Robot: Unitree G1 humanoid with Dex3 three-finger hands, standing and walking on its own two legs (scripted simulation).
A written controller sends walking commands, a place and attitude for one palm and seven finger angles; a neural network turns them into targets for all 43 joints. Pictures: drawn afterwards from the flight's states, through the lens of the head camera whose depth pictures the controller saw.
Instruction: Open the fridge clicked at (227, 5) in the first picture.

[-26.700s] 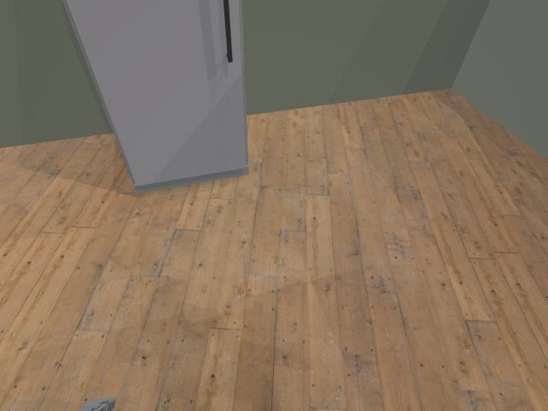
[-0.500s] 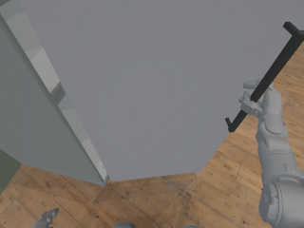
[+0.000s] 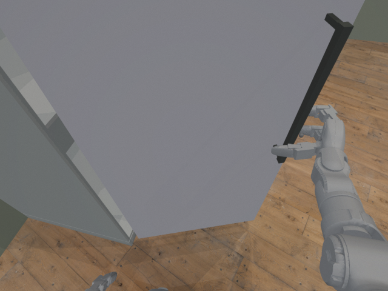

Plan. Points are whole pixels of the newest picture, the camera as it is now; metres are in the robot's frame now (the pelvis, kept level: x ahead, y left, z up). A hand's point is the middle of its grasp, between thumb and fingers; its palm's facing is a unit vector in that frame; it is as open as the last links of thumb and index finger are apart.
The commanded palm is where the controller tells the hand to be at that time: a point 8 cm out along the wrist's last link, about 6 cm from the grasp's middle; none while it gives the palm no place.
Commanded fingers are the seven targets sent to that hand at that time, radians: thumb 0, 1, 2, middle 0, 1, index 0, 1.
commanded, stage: loosen the grip on the handle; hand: right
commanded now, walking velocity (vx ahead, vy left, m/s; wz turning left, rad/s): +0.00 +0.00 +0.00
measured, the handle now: (300, 106) +0.50 -0.17 +0.12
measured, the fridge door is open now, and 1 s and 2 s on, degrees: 67 66 66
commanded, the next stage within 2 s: slip the hand off the handle in 0.12 s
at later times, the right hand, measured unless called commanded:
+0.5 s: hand (328, 129) +0.46 -0.23 +0.09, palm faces +0.26 +0.95 -0.18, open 14.6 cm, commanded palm +0.43 -0.27 +0.09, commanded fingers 0.00 0.55 -0.20 0.25 1.15 0.25 1.15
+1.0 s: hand (345, 134) +0.46 -0.27 +0.08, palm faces +0.20 +0.97 -0.13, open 14.7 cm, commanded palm +0.40 -0.31 +0.09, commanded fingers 0.00 0.55 -0.20 0.25 1.15 0.25 1.15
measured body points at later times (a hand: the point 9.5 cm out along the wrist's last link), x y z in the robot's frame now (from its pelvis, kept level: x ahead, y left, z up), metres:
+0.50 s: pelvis +0.02 +0.03 +0.00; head +0.07 +0.03 +0.45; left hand +0.07 +0.32 -0.11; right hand +0.44 -0.28 +0.10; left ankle +0.03 +0.15 -0.72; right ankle +0.03 -0.09 -0.72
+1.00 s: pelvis +0.04 +0.01 +0.00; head +0.09 +0.00 +0.44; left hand +0.08 +0.28 -0.11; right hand +0.44 -0.32 +0.09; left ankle +0.03 +0.15 -0.72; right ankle +0.03 -0.09 -0.72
